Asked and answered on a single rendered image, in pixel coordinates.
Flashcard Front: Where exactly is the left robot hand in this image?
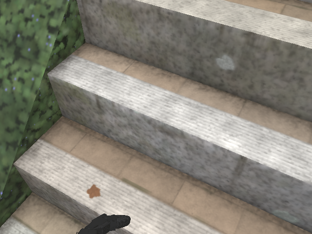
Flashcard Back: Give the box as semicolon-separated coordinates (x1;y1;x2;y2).
76;214;131;234

